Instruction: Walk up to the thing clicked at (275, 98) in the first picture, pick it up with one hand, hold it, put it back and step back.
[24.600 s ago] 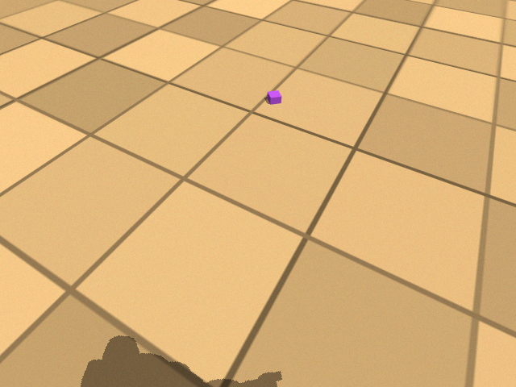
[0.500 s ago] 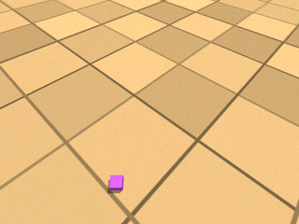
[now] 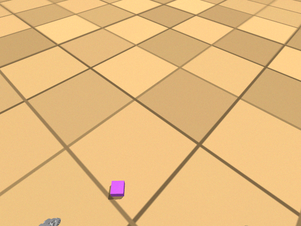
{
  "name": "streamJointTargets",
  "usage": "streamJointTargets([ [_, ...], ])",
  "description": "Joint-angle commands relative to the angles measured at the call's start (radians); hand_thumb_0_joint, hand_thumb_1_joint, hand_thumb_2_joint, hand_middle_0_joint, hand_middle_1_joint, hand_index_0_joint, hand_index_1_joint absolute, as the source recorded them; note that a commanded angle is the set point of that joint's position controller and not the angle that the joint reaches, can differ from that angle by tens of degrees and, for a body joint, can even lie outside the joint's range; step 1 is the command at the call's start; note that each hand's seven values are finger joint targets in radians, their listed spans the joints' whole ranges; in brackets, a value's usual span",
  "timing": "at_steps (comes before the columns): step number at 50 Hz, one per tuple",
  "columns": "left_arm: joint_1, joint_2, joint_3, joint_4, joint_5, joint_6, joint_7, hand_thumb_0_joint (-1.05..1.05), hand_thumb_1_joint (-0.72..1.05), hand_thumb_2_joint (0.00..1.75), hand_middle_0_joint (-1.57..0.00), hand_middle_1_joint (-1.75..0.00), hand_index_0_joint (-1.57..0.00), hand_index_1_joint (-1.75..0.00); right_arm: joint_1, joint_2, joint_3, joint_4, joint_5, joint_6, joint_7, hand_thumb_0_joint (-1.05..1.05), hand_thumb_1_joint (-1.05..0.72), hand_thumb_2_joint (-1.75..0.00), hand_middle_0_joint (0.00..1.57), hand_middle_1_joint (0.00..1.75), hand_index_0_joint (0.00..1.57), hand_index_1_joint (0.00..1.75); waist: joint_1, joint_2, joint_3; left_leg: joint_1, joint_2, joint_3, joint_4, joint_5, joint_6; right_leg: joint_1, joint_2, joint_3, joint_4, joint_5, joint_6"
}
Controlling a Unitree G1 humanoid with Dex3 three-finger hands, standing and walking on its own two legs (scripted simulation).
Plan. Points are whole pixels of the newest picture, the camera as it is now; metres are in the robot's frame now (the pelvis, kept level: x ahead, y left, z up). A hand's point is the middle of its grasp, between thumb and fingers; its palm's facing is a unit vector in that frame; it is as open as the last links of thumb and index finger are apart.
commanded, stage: walk up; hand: left
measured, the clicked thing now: (117, 188) +0.45 +0.21 -0.75
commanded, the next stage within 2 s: stand in 0.08 s
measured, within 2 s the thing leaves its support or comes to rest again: neither
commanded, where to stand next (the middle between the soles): +0.07 -0.03 m, yaw +0 degrees
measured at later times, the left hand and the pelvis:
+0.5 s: hand out of the picture +0.05 +0.24 -0.15, palm faces -0.03 -0.94 -0.34, open 7.4 cm; pelvis -0.03 -0.01 +0.00, yaw +0 degrees
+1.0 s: hand out of the picture +0.03 +0.23 -0.15, palm faces -0.04 -0.94 -0.35, open 7.4 cm; pelvis -0.03 -0.02 +0.00, yaw +0 degrees
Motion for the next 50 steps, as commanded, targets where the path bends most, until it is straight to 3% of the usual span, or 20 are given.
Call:
streamJointTargets([
  [1,-0.054,0.207,0.043,-0.062,-0.004,-0.025,0.01,0.0,0.9,0.9,-0.2,-0.3,-0.2,-0.3,-0.05,-0.215,-0.042,-0.061,-0.001,-0.016,-0.008,0.0,-0.9,-0.9,0.2,0.3,0.2,0.3,0.003,0.009,-0.088,-0.051,0.129,-0.074,-0.051,0.303,0.006,0.083,-0.098,0.067,-0.02,0.26,-0.043],
  [3,-0.055,0.209,0.045,-0.061,-0.003,-0.024,0.01,0.0,0.9,0.9,-0.2,-0.3,-0.2,-0.3,-0.039,-0.218,-0.043,-0.054,-0.001,-0.016,-0.01,0.0,-0.9,-0.9,0.2,0.3,0.2,0.3,-0.001,-0.001,-0.097,-0.051,0.133,-0.074,-0.052,0.311,0.008,0.1,-0.096,0.063,-0.015,0.263,-0.046],
  [4,-0.055,0.198,0.036,-0.062,-0.014,-0.022,0.011,0.0,0.9,0.9,-0.2,-0.3,-0.2,-0.3,-0.062,-0.212,-0.036,-0.058,0.001,-0.021,-0.013,0.0,-0.9,-0.9,0.2,0.3,0.2,0.3,0.006,-0.019,-0.07,-0.051,0.157,-0.094,-0.062,0.433,0.002,0.088,-0.107,0.072,-0.014,0.361,-0.044],
  [5,-0.042,0.192,0.035,-0.065,-0.014,-0.021,0.01,0.0,0.9,0.9,-0.2,-0.3,-0.2,-0.3,-0.049,-0.216,-0.035,-0.056,0.003,-0.024,-0.015,0.0,-0.9,-0.9,0.2,0.3,0.2,0.3,0.005,-0.005,-0.091,-0.021,0.157,-0.084,-0.059,0.481,-0.004,0.093,-0.105,0.068,-0.01,0.385,-0.042],
  [8,-0.033,0.196,0.035,-0.061,-0.016,-0.014,0.011,0.0,0.9,0.9,-0.2,-0.3,-0.2,-0.3,-0.044,-0.218,-0.034,-0.047,0.004,-0.027,-0.018,0.0,-0.9,-0.9,0.2,0.3,0.2,0.3,0.005,0.012,-0.106,-0.01,0.16,-0.081,-0.062,0.495,-0.009,0.113,-0.104,0.066,-0.011,0.373,-0.042],
  [12,-0.023,0.199,0.034,-0.058,-0.013,-0.011,0.008,0.0,0.9,0.9,-0.2,-0.3,-0.2,-0.3,-0.054,-0.213,-0.031,-0.041,0.006,-0.024,-0.019,0.0,-0.9,-0.9,0.2,0.3,0.2,0.3,0.006,0.018,-0.103,-0.007,0.153,-0.078,-0.082,0.4,-0.01,0.105,-0.103,0.071,-0.032,0.303,-0.04],
  [15,-0.018,0.203,0.033,-0.059,-0.01,-0.012,0.008,0.0,0.9,0.9,-0.2,-0.3,-0.2,-0.3,-0.044,-0.21,-0.028,-0.037,0.006,-0.024,-0.018,0.0,-0.9,-0.9,0.2,0.3,0.2,0.3,0.003,0.011,-0.112,-0.003,0.152,-0.075,-0.086,0.394,-0.011,0.1,-0.104,0.071,-0.035,0.3,-0.041],
  [23,-0.006,0.201,0.028,-0.051,-0.008,-0.01,0.002,0.0,0.9,0.9,-0.2,-0.3,-0.2,-0.3,-0.043,-0.209,-0.027,-0.024,-0.002,-0.018,-0.01,0.0,-0.9,-0.9,0.2,0.3,0.2,0.3,0.005,0.008,-0.009,-0.086,0.141,-0.092,-0.129,0.121,-0.013,0.027,-0.096,0.087,-0.091,0.077,-0.037],
  [24,-0.006,0.206,0.029,-0.052,-0.007,-0.012,0.002,0.0,0.9,0.9,-0.2,-0.3,-0.2,-0.3,-0.043,-0.217,-0.03,-0.026,-0.002,-0.018,-0.01,0.0,-0.9,-0.9,0.2,0.3,0.2,0.3,0.002,0.014,-0.027,-0.074,0.143,-0.09,-0.126,0.121,-0.008,0.032,-0.101,0.096,-0.092,0.087,-0.039],
  [26,-0.001,0.206,0.029,-0.049,-0.007,-0.012,0.001,0.0,0.9,0.9,-0.2,-0.3,-0.2,-0.3,-0.04,-0.21,-0.029,-0.024,-0.004,-0.015,-0.007,0.0,-0.9,-0.9,0.2,0.3,0.2,0.3,0.007,-0.013,0.005,-0.094,0.136,-0.093,-0.125,0.061,-0.007,-0.004,-0.097,0.1,-0.105,0.0,-0.039],
  [30,0.003,0.212,0.028,-0.055,-0.003,-0.015,0.001,0.0,0.9,0.9,-0.2,-0.3,-0.2,-0.3,-0.019,-0.208,-0.031,-0.026,-0.006,-0.014,0.0,0.0,-0.9,-0.9,0.2,0.3,0.2,0.3,0.001,-0.02,-0.003,-0.094,0.129,-0.09,-0.104,0.032,-0.002,-0.034,-0.104,0.12,-0.13,-0.082,-0.043],
  [34,0.007,0.212,0.027,-0.059,-0.007,-0.015,-0.002,0.0,0.9,0.9,-0.2,-0.3,-0.2,-0.3,-0.003,-0.211,-0.03,-0.019,-0.006,-0.016,0.002,0.0,-0.9,-0.9,0.2,0.3,0.2,0.3,0.0,0.009,-0.008,-0.103,0.131,-0.094,-0.108,0.02,-0.002,-0.035,-0.1,0.124,-0.122,-0.085,-0.048],
  [40,0.023,0.213,0.025,-0.059,-0.009,-0.019,-0.003,0.0,0.9,0.9,-0.2,-0.3,-0.2,-0.3,-0.008,-0.213,-0.029,-0.024,-0.005,-0.021,-0.004,0.0,-0.9,-0.9,0.2,0.3,0.2,0.3,0.006,0.013,-0.072,-0.071,0.146,-0.097,-0.091,0.124,0.0,0.013,-0.104,0.115,-0.075,0.097,-0.053],
  [42,0.02,0.214,0.024,-0.058,-0.01,-0.02,-0.002,0.0,0.9,0.9,-0.2,-0.3,-0.2,-0.3,0.002,-0.215,-0.028,-0.021,-0.004,-0.021,-0.006,0.0,-0.9,-0.9,0.2,0.3,0.2,0.3,0.003,0.002,-0.068,-0.071,0.146,-0.093,-0.087,0.142,-0.002,0.018,-0.105,0.115,-0.072,0.116,-0.052],
  [44,0.022,0.219,0.024,-0.055,-0.012,-0.018,-0.001,0.0,0.9,0.9,-0.2,-0.3,-0.2,-0.3,0.009,-0.214,-0.026,-0.017,-0.003,-0.018,-0.007,0.0,-0.9,-0.9,0.2,0.3,0.2,0.3,0.003,-0.001,-0.059,-0.076,0.145,-0.093,-0.088,0.14,-0.002,0.02,-0.104,0.115,-0.07,0.123,-0.052],
  [50,0.031,0.219,0.024,-0.049,-0.013,-0.011,-0.002,0.0,0.9,0.9,-0.2,-0.3,-0.2,-0.3,0.017,-0.214,-0.021,-0.012,-0.002,-0.017,-0.008,0.0,-0.9,-0.9,0.2,0.3,0.2,0.3,0.01,-0.005,0.001,-0.107,0.14,-0.095,-0.106,0.071,-0.005,-0.021,-0.094,0.116,-0.089,0.015,-0.052],
])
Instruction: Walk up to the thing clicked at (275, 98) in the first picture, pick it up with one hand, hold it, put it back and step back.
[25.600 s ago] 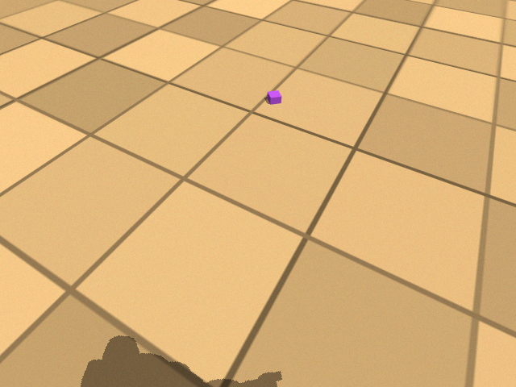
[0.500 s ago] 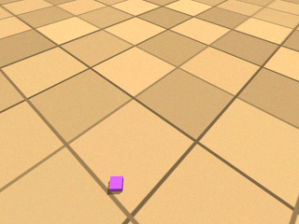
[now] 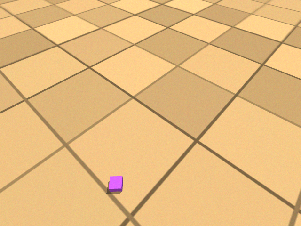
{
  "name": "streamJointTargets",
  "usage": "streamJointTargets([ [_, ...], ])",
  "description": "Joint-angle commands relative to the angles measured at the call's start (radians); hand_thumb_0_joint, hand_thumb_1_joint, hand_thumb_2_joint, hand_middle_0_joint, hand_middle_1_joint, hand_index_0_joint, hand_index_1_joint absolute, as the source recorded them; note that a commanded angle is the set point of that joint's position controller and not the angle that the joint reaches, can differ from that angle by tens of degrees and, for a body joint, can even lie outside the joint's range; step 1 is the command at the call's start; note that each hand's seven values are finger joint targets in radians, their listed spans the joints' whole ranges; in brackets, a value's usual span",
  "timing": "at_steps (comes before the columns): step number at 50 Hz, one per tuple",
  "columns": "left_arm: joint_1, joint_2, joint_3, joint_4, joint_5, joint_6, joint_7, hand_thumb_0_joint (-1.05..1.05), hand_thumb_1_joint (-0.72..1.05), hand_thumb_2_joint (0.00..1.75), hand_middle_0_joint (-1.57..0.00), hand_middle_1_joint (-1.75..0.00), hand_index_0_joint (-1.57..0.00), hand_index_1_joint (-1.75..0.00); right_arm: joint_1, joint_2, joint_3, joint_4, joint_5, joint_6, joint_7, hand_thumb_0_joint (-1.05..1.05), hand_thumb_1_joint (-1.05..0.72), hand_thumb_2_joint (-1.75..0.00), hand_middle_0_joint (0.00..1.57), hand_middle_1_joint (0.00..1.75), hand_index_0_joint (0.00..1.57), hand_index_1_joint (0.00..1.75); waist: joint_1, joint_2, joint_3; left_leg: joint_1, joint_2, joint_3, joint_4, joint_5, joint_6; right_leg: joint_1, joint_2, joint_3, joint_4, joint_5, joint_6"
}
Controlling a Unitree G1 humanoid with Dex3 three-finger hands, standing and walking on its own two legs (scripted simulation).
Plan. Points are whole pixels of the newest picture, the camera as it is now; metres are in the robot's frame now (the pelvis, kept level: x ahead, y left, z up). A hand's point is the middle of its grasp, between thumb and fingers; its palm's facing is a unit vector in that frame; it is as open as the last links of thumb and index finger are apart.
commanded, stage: stand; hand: left
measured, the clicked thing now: (116, 183) +0.48 +0.24 -0.76
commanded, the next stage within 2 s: walk up in 0.08 s
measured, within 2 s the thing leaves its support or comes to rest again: neither
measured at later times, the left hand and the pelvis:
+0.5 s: hand out of the picture +0.07 +0.32 -0.19, palm faces -0.04 -0.93 -0.35, open 7.4 cm; pelvis -0.08 +0.06 -0.03, yaw +0 degrees
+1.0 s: hand out of the picture -0.08 +0.31 -0.17, palm faces -0.11 -0.91 -0.40, open 7.4 cm; pelvis -0.19 +0.05 -0.03, yaw -5 degrees
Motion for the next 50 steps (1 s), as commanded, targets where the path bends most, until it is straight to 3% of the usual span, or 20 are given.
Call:
streamJointTargets([
  [1,-0.041,0.225,0.046,-0.06,-0.003,-0.022,0.011,0.0,0.9,0.9,-0.2,-0.3,-0.2,-0.3,-0.034,-0.212,-0.036,-0.059,-0.001,-0.017,-0.009,0.0,-0.9,-0.9,0.2,0.3,0.2,0.3,0.008,-0.003,-0.034,-0.066,0.117,-0.091,-0.072,0.025,0.026,0.023,-0.124,0.124,-0.068,-0.037,-0.023],
  [3,-0.043,0.218,0.044,-0.061,-0.005,-0.022,0.01,0.0,0.9,0.9,-0.2,-0.3,-0.2,-0.3,-0.039,-0.216,-0.037,-0.06,0.001,-0.018,-0.01,0.0,-0.9,-0.9,0.2,0.3,0.2,0.3,0.009,0.001,-0.038,-0.057,0.12,-0.093,-0.064,0.053,0.026,0.027,-0.124,0.123,-0.067,-0.007,-0.023],
  [5,-0.033,0.27,0.103,-0.093,-0.019,-0.003,0.025,0.0,0.9,0.9,-0.2,-0.3,-0.2,-0.3,-0.046,-0.244,-0.056,-0.077,0.012,0.006,-0.016,0.0,-0.9,-0.9,0.2,0.3,0.2,0.3,0.012,-0.017,0.016,-0.115,0.092,-0.071,0.11,0.287,0.037,-0.026,-0.132,0.124,0.047,0.338,-0.049],
  [8,-0.035,0.284,0.116,-0.13,-0.018,0.007,0.029,0.0,0.9,0.9,-0.2,-0.3,-0.2,-0.3,-0.022,-0.223,-0.06,-0.108,0.018,0.018,-0.018,0.0,-0.9,-0.9,0.2,0.3,0.2,0.3,0.009,-0.067,-0.088,-0.102,0.035,-0.023,0.271,0.224,0.031,-0.009,-0.207,0.184,0.053,0.456,-0.128],
  [11,-0.113,0.285,0.124,-0.199,-0.001,0.018,0.034,0.0,0.9,0.9,-0.2,-0.3,-0.2,-0.3,0.033,-0.214,-0.073,-0.127,0.007,0.045,-0.019,0.0,-0.9,-0.9,0.2,0.3,0.2,0.3,-0.002,-0.175,-0.123,-0.172,-0.034,0.002,0.561,-0.345,0.029,-0.064,-0.357,0.296,0.033,0.442,-0.252],
  [12,-0.11,0.287,0.127,-0.218,0.011,0.021,0.035,0.0,0.9,0.9,-0.2,-0.3,-0.2,-0.3,0.042,-0.22,-0.077,-0.142,0.002,0.053,-0.017,0.0,-0.9,-0.9,0.2,0.3,0.2,0.3,0.002,-0.17,-0.12,-0.189,-0.026,-0.024,0.627,-0.385,0.036,-0.096,-0.373,0.3,0.043,0.416,-0.27],
  [17,-0.144,0.276,0.123,-0.28,0.025,0.036,0.038,0.0,0.9,0.9,-0.2,-0.3,-0.2,-0.3,0.087,-0.222,-0.087,-0.183,0.006,0.051,-0.014,0.0,-0.9,-0.9,0.2,0.3,0.2,0.3,-0.007,-0.186,-0.151,-0.225,0.009,-0.023,0.484,-0.291,0.035,-0.058,-0.293,0.228,0.162,0.378,-0.202],
  [20,-0.137,0.257,0.115,-0.31,0.0,0.061,0.03,0.0,0.9,0.9,-0.2,-0.3,-0.2,-0.3,0.112,-0.224,-0.098,-0.184,-0.017,0.031,-0.023,0.0,-0.9,-0.9,0.2,0.3,0.2,0.3,-0.033,-0.07,-0.145,-0.133,0.036,-0.005,0.073,0.107,0.03,-0.06,-0.174,0.14,0.329,0.264,-0.1],
  [21,-0.122,0.211,0.106,-0.325,-0.01,0.068,0.028,0.0,0.9,0.9,-0.2,-0.3,-0.2,-0.3,0.097,-0.285,-0.116,-0.189,-0.033,0.028,-0.027,0.0,-0.9,-0.9,0.2,0.3,0.2,0.3,-0.015,0.105,-0.151,-0.068,0.154,-0.181,0.057,0.364,0.051,-0.165,-0.048,0.091,0.473,0.092,-0.054],
  [22,-0.119,0.174,0.102,-0.332,-0.014,0.073,0.036,0.0,0.9,0.9,-0.2,-0.3,-0.2,-0.3,0.063,-0.352,-0.131,-0.211,-0.043,0.028,-0.028,0.0,-0.9,-0.9,0.2,0.3,0.2,0.3,-0.004,0.24,-0.113,0.016,0.266,-0.334,0.068,0.583,0.11,-0.38,0.109,0.08,0.59,-0.411,-0.029],
  [24,-0.123,0.215,0.114,-0.318,0.009,0.078,0.054,0.0,0.9,0.9,-0.2,-0.3,-0.2,-0.3,0.022,-0.403,-0.143,-0.257,-0.03,0.027,-0.031,0.0,-0.9,-0.9,0.2,0.3,0.2,0.3,-0.045,0.223,-0.092,-0.176,0.412,-0.459,0.022,0.483,0.277,-0.318,0.116,0.213,0.829,-0.521,-0.007],
  [27,-0.053,0.218,0.122,-0.3,-0.011,0.082,0.042,0.0,0.9,0.9,-0.2,-0.3,-0.2,-0.3,-0.076,-0.286,-0.112,-0.284,-0.039,0.019,-0.05,0.0,-0.9,-0.9,0.2,0.3,0.2,0.3,0.043,0.106,-0.055,-0.034,0.216,-0.17,0.142,0.6,0.149,-0.434,0.117,0.247,0.896,-0.338,-0.016],
  [31,-0.025,0.2,0.127,-0.322,0.008,0.075,0.037,0.0,0.9,0.9,-0.2,-0.3,-0.2,-0.3,0.027,-0.247,-0.116,-0.279,-0.015,0.019,-0.061,0.0,-0.9,-0.9,0.2,0.3,0.2,0.3,-0.002,0.119,-0.099,0.159,0.206,-0.172,0.194,0.644,0.13,-0.434,0.108,0.199,0.775,-0.306,0.022],
  [36,-0.041,0.199,0.128,-0.355,0.012,0.073,0.034,0.0,0.9,0.9,-0.2,-0.3,-0.2,-0.3,0.072,-0.268,-0.128,-0.302,-0.013,0.018,-0.067,0.0,-0.9,-0.9,0.2,0.3,0.2,0.3,-0.045,0.12,-0.099,0.151,0.261,-0.194,0.181,0.568,0.184,-0.358,0.072,0.159,0.572,-0.345,0.029],
  [43,0.082,0.211,0.147,-0.334,0.029,0.073,0.007,0.0,0.9,0.9,-0.2,-0.3,-0.2,-0.3,-0.025,-0.308,-0.136,-0.363,-0.014,0.015,-0.057,0.0,-0.9,-0.9,0.2,0.3,0.2,0.3,0.005,0.115,-0.144,-0.037,0.336,-0.247,0.157,0.289,0.22,-0.157,0.005,0.099,0.377,-0.304,-0.013],
  [46,0.159,0.218,0.159,-0.316,0.037,0.061,0.0,0.0,0.9,0.9,-0.2,-0.3,-0.2,-0.3,-0.074,-0.285,-0.123,-0.372,-0.002,0.021,-0.053,0.0,-0.9,-0.9,0.2,0.3,0.2,0.3,0.055,0.032,-0.156,-0.178,0.233,-0.133,0.274,0.185,0.121,-0.013,-0.024,0.122,0.153,-0.038,-0.055],
  [47,0.135,0.267,0.172,-0.335,0.04,0.058,-0.001,0.0,0.9,0.9,-0.2,-0.3,-0.2,-0.3,-0.075,-0.259,-0.113,-0.382,0.005,0.022,-0.051,0.0,-0.9,-0.9,0.2,0.3,0.2,0.3,0.043,-0.093,-0.121,-0.279,0.131,-0.064,0.371,0.053,0.07,-0.016,-0.12,0.272,0.111,0.061,-0.114],
  [48,0.081,0.315,0.181,-0.363,0.026,0.062,-0.006,0.0,0.9,0.9,-0.2,-0.3,-0.2,-0.3,-0.078,-0.213,-0.102,-0.383,0.01,0.023,-0.056,0.0,-0.9,-0.9,0.2,0.3,0.2,0.3,0.048,-0.243,-0.051,-0.346,-0.046,0.046,0.525,-0.248,0.012,-0.103,-0.261,0.424,0.024,0.106,-0.236],
  [49,0.021,0.354,0.181,-0.402,0.04,0.058,-0.004,0.0,0.9,0.9,-0.2,-0.3,-0.2,-0.3,-0.057,-0.229,-0.109,-0.37,0.009,0.031,-0.064,0.0,-0.9,-0.9,0.2,0.3,0.2,0.3,0.055,-0.303,-0.016,-0.305,-0.072,-0.007,0.764,-0.479,0.002,-0.264,-0.384,0.542,-0.025,0.138,-0.328],
  [50,-0.001,0.321,0.176,-0.419,0.038,0.059,-0.001,0.0,0.9,0.9,-0.2,-0.3,-0.2,-0.3,-0.025,-0.248,-0.112,-0.354,0.008,0.031,-0.063,0.0,-0.9,-0.9,0.2,0.3,0.2,0.3,0.04,-0.242,0.038,-0.28,-0.063,-0.058,0.834,-0.476,0.005,-0.348,-0.369,0.521,-0.034,0.139,-0.308],
])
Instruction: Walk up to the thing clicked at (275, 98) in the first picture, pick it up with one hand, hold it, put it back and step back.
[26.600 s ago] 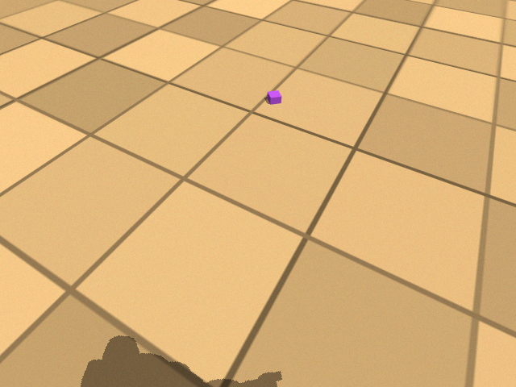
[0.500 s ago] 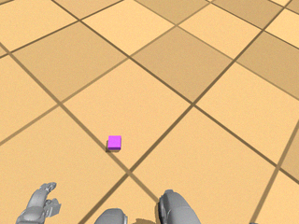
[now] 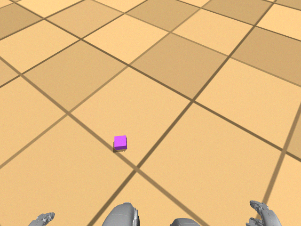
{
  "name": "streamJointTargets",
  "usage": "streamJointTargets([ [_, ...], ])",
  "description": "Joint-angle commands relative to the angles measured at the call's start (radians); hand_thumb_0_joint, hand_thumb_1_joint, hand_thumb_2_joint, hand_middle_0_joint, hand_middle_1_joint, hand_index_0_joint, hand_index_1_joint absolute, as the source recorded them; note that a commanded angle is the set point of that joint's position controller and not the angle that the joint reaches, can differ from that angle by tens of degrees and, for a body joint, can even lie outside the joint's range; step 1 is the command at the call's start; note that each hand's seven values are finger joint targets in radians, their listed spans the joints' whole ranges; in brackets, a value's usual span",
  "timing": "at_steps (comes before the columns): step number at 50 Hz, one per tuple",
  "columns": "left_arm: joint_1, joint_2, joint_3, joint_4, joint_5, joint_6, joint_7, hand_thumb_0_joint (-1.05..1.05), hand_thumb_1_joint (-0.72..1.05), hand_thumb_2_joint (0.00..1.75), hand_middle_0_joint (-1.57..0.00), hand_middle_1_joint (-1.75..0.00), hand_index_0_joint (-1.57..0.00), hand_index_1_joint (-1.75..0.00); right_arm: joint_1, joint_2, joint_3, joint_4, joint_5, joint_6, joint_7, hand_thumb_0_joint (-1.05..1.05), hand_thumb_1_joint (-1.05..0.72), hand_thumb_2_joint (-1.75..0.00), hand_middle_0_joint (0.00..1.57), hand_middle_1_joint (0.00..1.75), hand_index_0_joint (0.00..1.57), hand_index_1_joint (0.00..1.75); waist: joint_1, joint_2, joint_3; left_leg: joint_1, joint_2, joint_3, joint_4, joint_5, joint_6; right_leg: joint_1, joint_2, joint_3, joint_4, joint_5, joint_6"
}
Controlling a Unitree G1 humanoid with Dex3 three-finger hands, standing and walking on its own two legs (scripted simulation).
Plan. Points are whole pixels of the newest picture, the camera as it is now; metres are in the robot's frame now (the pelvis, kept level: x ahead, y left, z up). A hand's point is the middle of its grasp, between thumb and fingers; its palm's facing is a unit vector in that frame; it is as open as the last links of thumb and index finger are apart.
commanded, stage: walk up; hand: left
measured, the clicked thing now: (120, 142) +0.65 +0.25 -0.73
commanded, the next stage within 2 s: stand in 1.80 s
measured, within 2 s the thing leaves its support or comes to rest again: neither
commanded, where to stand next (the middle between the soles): +0.30 -0.03 m, yaw +5 degrees
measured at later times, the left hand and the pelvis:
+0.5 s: hand out of the picture -0.06 +0.23 -0.15, palm faces +0.07 -0.95 -0.31, open 7.4 cm; pelvis -0.13 -0.04 +0.01, yaw +3 degrees
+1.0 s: hand out of the picture -0.11 +0.26 -0.14, palm faces +0.06 -0.91 -0.41, open 7.4 cm; pelvis -0.14 -0.03 +0.00, yaw +3 degrees
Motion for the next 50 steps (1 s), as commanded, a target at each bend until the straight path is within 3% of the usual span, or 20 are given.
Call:
streamJointTargets([
  [1,-0.073,0.263,0.075,-0.15,0.001,-0.027,0.015,0.0,0.9,0.9,-0.2,-0.3,-0.2,-0.3,0.044,-0.22,-0.054,-0.064,0.004,-0.015,-0.013,0.0,-0.9,-0.9,0.2,0.3,0.2,0.3,0.015,-0.211,-0.067,0.053,-0.104,-0.139,0.407,-0.216,-0.008,-0.235,-0.373,0.386,-0.356,0.371,-0.237],
  [3,-0.115,0.213,0.069,-0.166,0.0,-0.027,0.025,0.0,0.9,0.9,-0.2,-0.3,-0.2,-0.3,0.074,-0.193,-0.04,-0.046,0.008,-0.02,-0.014,0.0,-0.9,-0.9,0.2,0.3,0.2,0.3,-0.006,-0.165,-0.089,-0.021,-0.132,-0.146,0.431,-0.137,-0.017,-0.118,-0.259,0.225,-0.273,0.48,-0.167],
  [8,-0.015,0.188,0.075,-0.201,0.019,-0.014,0.022,0.0,0.9,0.9,-0.2,-0.3,-0.2,-0.3,0.133,-0.18,-0.03,-0.062,0.003,-0.051,-0.04,0.0,-0.9,-0.9,0.2,0.3,0.2,0.3,0.05,-0.193,-0.246,-0.098,-0.075,-0.058,0.131,-0.16,-0.047,0.271,-0.248,0.181,-0.165,0.601,-0.18],
  [13,0.008,0.202,0.067,-0.205,-0.005,0.005,0.009,0.0,0.9,0.9,-0.2,-0.3,-0.2,-0.3,0.213,-0.168,-0.044,-0.028,-0.026,-0.068,-0.032,0.0,-0.9,-0.9,0.2,0.3,0.2,0.3,0.013,-0.162,-0.279,0.179,-0.063,0.035,-0.471,0.2,-0.012,0.172,-0.212,0.142,-0.021,0.349,-0.105],
  [14,0.023,0.172,0.057,-0.211,-0.008,0.008,0.006,0.0,0.9,0.9,-0.2,-0.3,-0.2,-0.3,0.204,-0.206,-0.058,-0.031,-0.037,-0.07,-0.031,0.0,-0.9,-0.9,0.2,0.3,0.2,0.3,0.019,-0.079,-0.264,0.29,0.023,-0.104,-0.488,0.193,0.021,0.003,-0.178,0.132,0.019,0.199,-0.057],
  [15,0.037,0.136,0.047,-0.208,-0.016,0.006,0.002,0.0,0.9,0.9,-0.2,-0.3,-0.2,-0.3,0.174,-0.292,-0.077,-0.045,-0.053,-0.072,-0.028,0.0,-0.9,-0.9,0.2,0.3,0.2,0.3,0.027,0.143,-0.238,0.376,0.244,-0.438,-0.496,0.134,0.111,-0.261,-0.062,0.059,0.158,-0.108,0.003],
  [16,-0.042,0.199,0.075,-0.208,-0.01,0.005,0.011,0.0,0.9,0.9,-0.2,-0.3,-0.2,-0.3,0.117,-0.365,-0.087,-0.076,-0.051,-0.069,-0.023,0.0,-0.9,-0.9,0.2,0.3,0.2,0.3,-0.013,0.157,-0.169,0.124,0.434,-0.571,-0.512,0.094,0.267,-0.225,-0.046,0.08,0.337,-0.24,0.041],
  [17,-0.08,0.244,0.089,-0.205,-0.004,0.007,0.011,0.0,0.9,0.9,-0.2,-0.3,-0.2,-0.3,0.022,-0.377,-0.097,-0.108,-0.046,-0.081,-0.033,0.0,-0.9,-0.9,0.2,0.3,0.2,0.3,-0.008,0.167,-0.096,-0.061,0.504,-0.626,-0.54,0.072,0.318,-0.136,-0.099,0.188,0.495,-0.227,0.037],
  [20,0.026,0.202,0.083,-0.132,-0.028,-0.003,-0.004,0.0,0.9,0.9,-0.2,-0.3,-0.2,-0.3,-0.017,-0.239,-0.047,-0.095,-0.05,-0.095,-0.029,0.0,-0.9,-0.9,0.2,0.3,0.2,0.3,0.062,0.051,-0.109,0.113,0.227,-0.209,-0.405,0.394,0.184,-0.192,0.004,0.192,0.487,-0.093,0.03],
  [25,-0.02,0.176,0.047,-0.102,-0.031,-0.052,-0.018,0.0,0.9,0.9,-0.2,-0.3,-0.2,-0.3,0.086,-0.246,-0.062,-0.07,-0.044,-0.084,0.01,0.0,-0.9,-0.9,0.2,0.3,0.2,0.3,-0.04,0.188,-0.129,0.241,0.148,-0.161,-0.423,-0.098,0.15,-0.131,-0.034,0.025,0.063,-0.146,0.06],
  [29,0.13,0.175,0.055,0.029,-0.022,-0.106,0.017,0.0,0.9,0.9,-0.2,-0.3,-0.2,-0.3,0.071,-0.229,-0.057,-0.079,-0.035,-0.043,0.033,0.0,-0.9,-0.9,0.2,0.3,0.2,0.3,0.025,0.137,-0.162,0.115,0.111,-0.089,-0.199,-0.011,0.117,0.15,-0.013,-0.026,-0.331,0.048,0.031],
  [31,0.148,0.304,0.083,0.027,0.001,-0.127,0.029,0.0,0.9,0.9,-0.2,-0.3,-0.2,-0.3,0.058,-0.114,-0.017,-0.124,-0.015,-0.042,0.038,0.0,-0.9,-0.9,0.2,0.3,0.2,0.3,0.04,-0.22,-0.129,-0.222,-0.027,-0.014,0.08,-0.157,0.004,0.244,-0.29,0.49,-0.414,-0.108,-0.067],
  [32,0.078,0.376,0.091,0.003,0.003,-0.124,0.03,0.0,0.9,0.9,-0.2,-0.3,-0.2,-0.3,0.023,-0.184,-0.042,-0.111,-0.021,-0.04,0.028,0.0,-0.9,-0.9,0.2,0.3,0.2,0.3,0.054,-0.183,-0.07,-0.145,0.008,-0.123,0.154,-0.21,-0.003,0.002,-0.434,0.623,-0.438,-0.275,-0.19],
  [36,0.021,0.282,0.067,0.006,-0.016,-0.139,0.029,0.0,0.9,0.9,-0.2,-0.3,-0.2,-0.3,0.064,-0.195,-0.057,-0.056,-0.014,-0.05,0.05,0.0,-0.9,-0.9,0.2,0.3,0.2,0.3,0.014,-0.172,-0.016,-0.113,0.026,-0.138,0.129,-0.042,-0.007,0.01,-0.299,0.344,-0.405,-0.166,-0.131],
  [39,0.08,0.295,0.067,0.012,-0.016,-0.146,0.027,0.0,0.9,0.9,-0.2,-0.3,-0.2,-0.3,0.06,-0.196,-0.057,-0.053,-0.025,-0.05,0.061,0.0,-0.9,-0.9,0.2,0.3,0.2,0.3,0.043,-0.213,-0.039,-0.09,0.012,-0.099,0.058,-0.043,-0.02,0.031,-0.288,0.307,-0.373,-0.057,-0.127],
  [45,0.015,0.262,0.037,-0.012,-0.036,-0.127,0.028,0.0,0.9,0.9,-0.2,-0.3,-0.2,-0.3,0.138,-0.172,-0.068,-0.002,-0.026,-0.072,0.064,0.0,-0.9,-0.9,0.2,0.3,0.2,0.3,-0.024,-0.179,-0.156,0.24,-0.036,0.016,-0.319,0.146,-0.01,-0.027,-0.238,0.107,-0.127,0.326,-0.076],
  [46,0.034,0.223,0.021,-0.015,-0.036,-0.122,0.029,0.0,0.9,0.9,-0.2,-0.3,-0.2,-0.3,0.182,-0.195,-0.079,0.015,-0.032,-0.076,0.058,0.0,-0.9,-0.9,0.2,0.3,0.2,0.3,-0.043,-0.104,-0.188,0.335,-0.018,-0.033,-0.358,0.178,0.012,-0.081,-0.191,0.065,0.001,0.3,-0.048],
  [48,0.059,0.165,0.007,-0.013,-0.054,-0.112,0.038,0.0,0.9,0.9,-0.2,-0.3,-0.2,-0.3,0.204,-0.321,-0.101,0.001,-0.034,-0.083,0.051,0.0,-0.9,-0.9,0.2,0.3,0.2,0.3,-0.045,0.165,-0.228,0.381,0.316,-0.539,-0.508,-0.038,0.178,-0.289,-0.012,-0.013,0.295,-0.199,0.012],
  [49,0.056,0.247,0.027,0.004,-0.046,-0.109,0.046,0.0,0.9,0.9,-0.2,-0.3,-0.2,-0.3,0.187,-0.358,-0.113,0.003,-0.023,-0.078,0.053,0.0,-0.9,-0.9,0.2,0.3,0.2,0.3,-0.043,0.138,-0.19,0.277,0.366,-0.601,-0.524,-0.185,0.266,-0.248,-0.069,0.07,0.341,-0.266,0.004],
  [50,0.044,0.263,0.027,0.011,-0.044,-0.11,0.042,0.0,0.9,0.9,-0.2,-0.3,-0.2,-0.3,0.156,-0.324,-0.107,0.0,-0.027,-0.073,0.052,0.0,-0.9,-0.9,0.2,0.3,0.2,0.3,-0.033,0.086,-0.13,0.214,0.336,-0.524,-0.52,-0.177,0.256,-0.244,-0.082,0.078,0.341,-0.252,0.004],
])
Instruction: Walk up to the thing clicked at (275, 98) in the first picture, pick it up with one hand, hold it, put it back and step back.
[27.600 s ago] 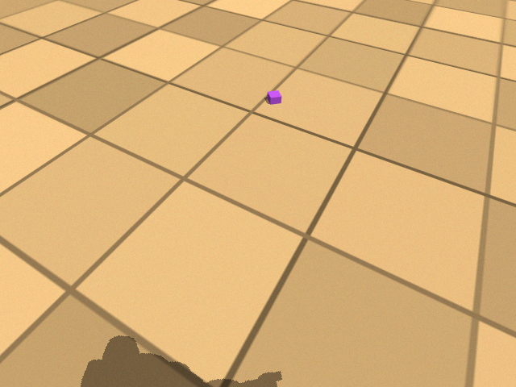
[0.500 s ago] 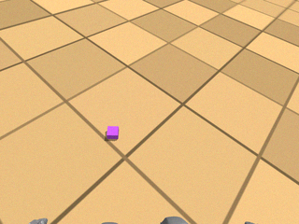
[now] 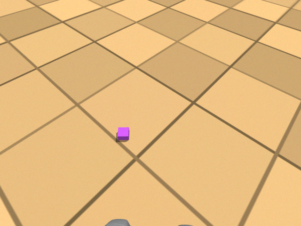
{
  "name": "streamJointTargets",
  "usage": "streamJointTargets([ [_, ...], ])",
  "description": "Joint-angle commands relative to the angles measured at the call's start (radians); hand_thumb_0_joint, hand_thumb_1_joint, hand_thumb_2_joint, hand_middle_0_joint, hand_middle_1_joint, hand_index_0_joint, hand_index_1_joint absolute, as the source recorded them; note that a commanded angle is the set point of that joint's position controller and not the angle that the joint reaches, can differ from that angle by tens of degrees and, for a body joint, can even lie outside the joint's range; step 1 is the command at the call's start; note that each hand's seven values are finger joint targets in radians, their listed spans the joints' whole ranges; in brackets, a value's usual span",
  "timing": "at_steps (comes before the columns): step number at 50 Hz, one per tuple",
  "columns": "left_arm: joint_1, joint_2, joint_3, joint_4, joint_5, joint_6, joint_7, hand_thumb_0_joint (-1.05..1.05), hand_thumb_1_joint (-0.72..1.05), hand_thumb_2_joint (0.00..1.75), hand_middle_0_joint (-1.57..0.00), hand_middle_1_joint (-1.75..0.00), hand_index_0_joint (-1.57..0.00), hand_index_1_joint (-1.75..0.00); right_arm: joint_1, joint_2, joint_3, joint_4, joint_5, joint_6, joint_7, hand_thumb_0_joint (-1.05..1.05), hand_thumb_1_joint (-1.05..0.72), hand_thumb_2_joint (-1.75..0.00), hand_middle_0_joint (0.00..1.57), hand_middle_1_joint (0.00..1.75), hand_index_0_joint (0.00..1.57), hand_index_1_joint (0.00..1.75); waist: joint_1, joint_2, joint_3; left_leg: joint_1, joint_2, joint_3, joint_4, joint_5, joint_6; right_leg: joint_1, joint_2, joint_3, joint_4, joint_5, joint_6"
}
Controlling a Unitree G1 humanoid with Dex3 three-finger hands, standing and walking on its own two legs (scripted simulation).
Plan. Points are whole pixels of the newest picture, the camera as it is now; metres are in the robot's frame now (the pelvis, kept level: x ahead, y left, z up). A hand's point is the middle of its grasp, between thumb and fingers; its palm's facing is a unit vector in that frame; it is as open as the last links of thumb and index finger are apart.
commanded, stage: walk up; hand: left
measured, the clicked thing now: (123, 133) +0.81 +0.23 -0.73
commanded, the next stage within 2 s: stand in 0.80 s
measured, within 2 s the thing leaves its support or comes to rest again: neither
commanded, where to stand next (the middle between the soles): +0.43 -0.02 m, yaw +2 degrees
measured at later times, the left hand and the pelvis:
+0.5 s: hand (71, 214) +0.16 +0.24 -0.14, palm faces +0.00 -0.94 -0.33, open 7.4 cm; pelvis +0.05 +0.00 +0.01, yaw -1 degrees
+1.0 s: hand (67, 224) +0.13 +0.25 -0.13, palm faces -0.03 -0.94 -0.34, open 7.4 cm; pelvis +0.04 +0.00 +0.02, yaw -1 degrees
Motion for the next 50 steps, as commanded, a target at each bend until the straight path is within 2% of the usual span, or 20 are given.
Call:
streamJointTargets([
  [1,-0.036,0.205,0.049,-0.078,-0.009,-0.03,0.009,0.0,0.9,0.9,-0.2,-0.3,-0.2,-0.3,0.004,-0.289,-0.075,-0.08,0.003,-0.019,-0.021,0.0,-0.9,-0.9,0.2,0.3,0.2,0.3,-0.032,0.125,-0.042,0.078,0.308,-0.419,-0.351,-0.234,0.213,-0.205,0.031,0.034,0.189,-0.095,-0.042],
  [3,0.008,0.186,0.047,-0.056,-0.009,-0.03,-0.003,0.0,0.9,0.9,-0.2,-0.3,-0.2,-0.3,-0.042,-0.257,-0.057,-0.087,0.001,-0.029,-0.026,0.0,-0.9,-0.9,0.2,0.3,0.2,0.3,-0.005,0.159,-0.014,0.028,0.228,-0.285,-0.328,-0.129,0.154,-0.163,0.012,-0.001,0.094,-0.003,-0.034],
  [7,0.002,0.15,0.048,-0.033,-0.006,-0.032,-0.006,0.0,0.9,0.9,-0.2,-0.3,-0.2,-0.3,-0.063,-0.252,-0.049,-0.082,0.003,-0.021,-0.027,0.0,-0.9,-0.9,0.2,0.3,0.2,0.3,-0.012,0.207,-0.063,-0.01,0.226,-0.216,-0.259,0.002,0.157,0.0,0.039,-0.092,-0.135,0.087,-0.01],
  [8,0.015,0.14,0.048,-0.029,-0.003,-0.036,-0.001,0.0,0.9,0.9,-0.2,-0.3,-0.2,-0.3,-0.079,-0.249,-0.044,-0.083,0.01,-0.015,-0.028,0.0,-0.9,-0.9,0.2,0.3,0.2,0.3,0.002,0.197,-0.086,-0.004,0.224,-0.192,-0.2,0.042,0.152,0.05,0.048,-0.102,-0.243,0.148,-0.01],
  [10,0.032,0.145,0.055,-0.002,0.009,-0.041,0.009,0.0,0.9,0.9,-0.2,-0.3,-0.2,-0.3,-0.099,-0.195,-0.019,-0.081,0.03,-0.004,-0.031,0.0,-0.9,-0.9,0.2,0.3,0.2,0.3,0.037,0.127,-0.11,-0.087,0.181,-0.154,-0.089,0.048,0.088,0.188,0.061,-0.081,-0.361,0.266,-0.022],
  [11,0.003,0.183,0.065,-0.01,0.018,-0.042,0.012,0.0,0.9,0.9,-0.2,-0.3,-0.2,-0.3,-0.089,-0.163,-0.005,-0.08,0.037,-0.003,-0.035,0.0,-0.9,-0.9,0.2,0.3,0.2,0.3,0.028,0.045,-0.116,-0.143,0.141,-0.127,-0.046,0.007,0.05,0.231,0.012,0.009,-0.385,0.282,-0.04],
  [12,-0.02,0.218,0.068,-0.026,0.025,-0.048,0.015,0.0,0.9,0.9,-0.2,-0.3,-0.2,-0.3,-0.08,-0.134,0.008,-0.083,0.044,-0.005,-0.037,0.0,-0.9,-0.9,0.2,0.3,0.2,0.3,0.008,-0.068,-0.123,-0.155,0.068,-0.088,0.047,-0.058,0.009,0.194,-0.13,0.221,-0.467,0.267,-0.089],
  [13,-0.111,0.255,0.065,-0.043,0.018,-0.048,0.012,0.0,0.9,0.9,-0.2,-0.3,-0.2,-0.3,-0.05,-0.143,0.002,-0.056,0.041,0.005,-0.041,0.0,-0.9,-0.9,0.2,0.3,0.2,0.3,-0.021,-0.098,-0.099,-0.072,0.019,-0.064,0.12,-0.232,-0.008,0.022,-0.26,0.34,-0.534,0.099,-0.179],
  [14,-0.214,0.265,0.059,-0.072,0.019,-0.044,0.006,0.0,0.9,0.9,-0.2,-0.3,-0.2,-0.3,0.001,-0.181,-0.014,-0.018,0.037,0.008,-0.043,0.0,-0.9,-0.9,0.2,0.3,0.2,0.3,-0.053,-0.103,-0.065,0.054,0.041,-0.062,0.156,-0.262,-0.016,-0.128,-0.285,0.335,-0.505,0.061,-0.228],
  [15,-0.247,0.228,0.048,-0.078,0.015,-0.04,0.003,0.0,0.9,0.9,-0.2,-0.3,-0.2,-0.3,0.02,-0.181,-0.011,0.006,0.031,0.002,-0.042,0.0,-0.9,-0.9,0.2,0.3,0.2,0.3,-0.073,-0.091,-0.043,0.111,0.051,-0.058,0.058,-0.234,-0.007,-0.179,-0.232,0.26,-0.471,0.091,-0.191],
  [16,-0.236,0.195,0.04,-0.068,0.009,-0.038,0.002,0.0,0.9,0.9,-0.2,-0.3,-0.2,-0.3,0.012,-0.181,-0.006,0.017,0.033,-0.005,-0.041,0.0,-0.9,-0.9,0.2,0.3,0.2,0.3,-0.075,-0.074,-0.046,0.121,0.055,-0.071,-0.074,-0.114,0.001,-0.141,-0.17,0.166,-0.443,0.181,-0.131],
  [17,-0.234,0.167,0.037,-0.064,0.002,-0.04,0.002,0.0,0.9,0.9,-0.2,-0.3,-0.2,-0.3,0.0,-0.193,-0.006,0.026,0.032,-0.015,-0.041,0.0,-0.9,-0.9,0.2,0.3,0.2,0.3,-0.063,-0.055,-0.07,0.115,0.093,-0.114,-0.14,0.064,0.017,-0.07,-0.116,0.089,-0.385,0.323,-0.078],
  [19,-0.182,0.15,0.037,-0.026,-0.011,-0.04,-0.001,0.0,0.9,0.9,-0.2,-0.3,-0.2,-0.3,-0.058,-0.215,-0.004,0.026,0.031,-0.031,-0.045,0.0,-0.9,-0.9,0.2,0.3,0.2,0.3,-0.007,-0.023,-0.15,0.088,0.153,-0.171,-0.175,0.277,0.045,0.09,-0.04,0.008,-0.295,0.51,-0.038],
  [20,-0.157,0.164,0.039,-0.011,-0.012,-0.038,-0.002,0.0,0.9,0.9,-0.2,-0.3,-0.2,-0.3,-0.094,-0.218,0.001,0.021,0.03,-0.031,-0.045,0.0,-0.9,-0.9,0.2,0.3,0.2,0.3,0.01,-0.033,-0.163,0.072,0.144,-0.155,-0.146,0.247,0.05,0.109,-0.041,0.018,-0.328,0.452,-0.039],
  [23,-0.194,0.162,0.038,0.006,-0.011,-0.036,0.0,0.0,0.9,0.9,-0.2,-0.3,-0.2,-0.3,-0.1,-0.196,0.011,0.044,0.032,-0.03,-0.047,0.0,-0.9,-0.9,0.2,0.3,0.2,0.3,-0.01,-0.013,-0.173,0.098,0.12,-0.103,-0.153,0.312,0.025,0.166,-0.073,0.029,-0.341,0.562,-0.051],
  [26,-0.208,0.152,0.034,0.021,-0.017,-0.031,0.002,0.0,0.9,0.9,-0.2,-0.3,-0.2,-0.3,-0.108,-0.2,0.01,0.067,0.032,-0.03,-0.051,0.0,-0.9,-0.9,0.2,0.3,0.2,0.3,-0.009,0.029,-0.194,0.122,0.131,-0.11,-0.17,0.376,0.025,0.175,-0.065,0.006,-0.341,0.575,-0.046],
  [32,-0.237,0.138,0.023,0.054,-0.014,-0.023,-0.001,0.0,0.9,0.9,-0.2,-0.3,-0.2,-0.3,-0.183,-0.187,0.012,0.087,0.025,-0.027,-0.049,0.0,-0.9,-0.9,0.2,0.3,0.2,0.3,-0.002,0.07,-0.146,0.101,0.145,-0.133,-0.263,0.245,0.021,0.176,-0.054,-0.002,-0.406,0.451,-0.031],
  [39,-0.248,0.139,0.024,0.076,-0.009,-0.027,-0.005,0.0,0.9,0.9,-0.2,-0.3,-0.2,-0.3,-0.197,-0.177,0.015,0.108,0.024,-0.026,-0.045,0.0,-0.9,-0.9,0.2,0.3,0.2,0.3,-0.009,0.039,-0.165,0.152,0.137,-0.107,-0.276,0.258,0.008,0.188,-0.063,0.005,-0.455,0.468,-0.026],
  [42,-0.261,0.136,-0.001,0.095,-0.006,-0.035,-0.005,0.0,0.9,0.9,-0.2,-0.3,-0.2,-0.3,-0.198,-0.186,0.016,0.115,0.028,-0.028,-0.04,0.0,-0.9,-0.9,0.2,0.3,0.2,0.3,-0.028,0.042,-0.2,0.231,0.146,-0.11,-0.301,0.334,0.002,0.2,-0.078,0.015,-0.475,0.553,-0.025],
  [50,-0.238,0.144,-0.016,0.129,-0.005,-0.039,-0.002,0.0,0.9,0.9,-0.2,-0.3,-0.2,-0.3,-0.204,-0.187,0.02,0.137,0.031,-0.019,-0.034,0.0,-0.9,-0.9,0.2,0.3,0.2,0.3,-0.025,0.015,-0.131,0.225,0.142,-0.108,-0.348,0.215,-0.002,0.167,-0.073,0.019,-0.532,0.45,-0.015],
])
